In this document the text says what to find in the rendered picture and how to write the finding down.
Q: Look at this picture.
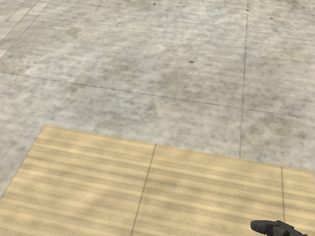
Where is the robot right hand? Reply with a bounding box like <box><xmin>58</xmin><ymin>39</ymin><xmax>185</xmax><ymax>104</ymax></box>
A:
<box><xmin>250</xmin><ymin>220</ymin><xmax>308</xmax><ymax>236</ymax></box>

